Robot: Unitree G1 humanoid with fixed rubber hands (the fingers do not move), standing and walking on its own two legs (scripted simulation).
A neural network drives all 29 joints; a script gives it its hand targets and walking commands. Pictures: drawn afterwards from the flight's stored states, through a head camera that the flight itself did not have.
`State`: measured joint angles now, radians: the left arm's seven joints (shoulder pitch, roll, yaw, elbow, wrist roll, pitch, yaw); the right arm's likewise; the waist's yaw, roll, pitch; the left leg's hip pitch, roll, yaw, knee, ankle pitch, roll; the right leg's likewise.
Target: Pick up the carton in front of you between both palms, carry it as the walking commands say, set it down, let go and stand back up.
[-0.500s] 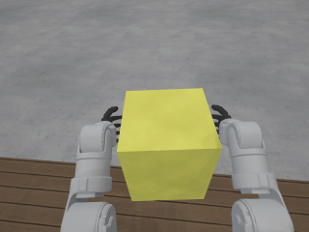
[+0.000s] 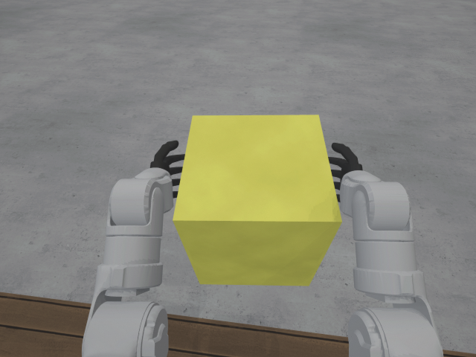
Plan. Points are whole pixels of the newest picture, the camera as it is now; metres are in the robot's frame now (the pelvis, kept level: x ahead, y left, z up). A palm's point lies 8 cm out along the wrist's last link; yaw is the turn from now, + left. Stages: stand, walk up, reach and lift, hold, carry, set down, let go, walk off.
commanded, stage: carry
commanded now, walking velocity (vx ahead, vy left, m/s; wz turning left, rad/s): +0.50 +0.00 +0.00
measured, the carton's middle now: (254, 206) +0.37 +0.02 +0.07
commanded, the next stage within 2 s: none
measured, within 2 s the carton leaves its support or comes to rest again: neither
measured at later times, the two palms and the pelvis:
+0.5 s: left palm (210, 103) +0.66 +0.13 +0.11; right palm (335, 109) +0.65 -0.17 +0.10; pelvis +0.30 -0.01 -0.03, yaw +2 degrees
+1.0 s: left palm (209, 67) +0.93 +0.17 +0.07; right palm (303, 69) +0.95 -0.13 +0.06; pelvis +0.59 +0.00 -0.05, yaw +1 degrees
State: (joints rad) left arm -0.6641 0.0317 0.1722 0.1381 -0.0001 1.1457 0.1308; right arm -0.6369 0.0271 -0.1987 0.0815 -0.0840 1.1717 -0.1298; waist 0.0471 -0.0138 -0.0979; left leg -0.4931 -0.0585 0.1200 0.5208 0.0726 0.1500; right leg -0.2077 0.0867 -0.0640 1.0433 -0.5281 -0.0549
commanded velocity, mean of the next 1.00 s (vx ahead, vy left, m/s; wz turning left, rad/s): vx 0.50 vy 0.00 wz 0.00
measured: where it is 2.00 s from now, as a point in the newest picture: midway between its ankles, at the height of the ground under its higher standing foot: (254, 200)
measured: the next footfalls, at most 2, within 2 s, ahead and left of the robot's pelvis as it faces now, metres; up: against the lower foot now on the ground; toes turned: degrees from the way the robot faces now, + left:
right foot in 0.50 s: +0.48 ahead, -0.06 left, -0.04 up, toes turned -1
left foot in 1.04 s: +0.79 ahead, +0.09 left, -0.05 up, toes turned +6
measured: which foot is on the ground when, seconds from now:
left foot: down 0.00-0.54, up 0.56-1.00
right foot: up 0.00-0.48, down 0.50-1.00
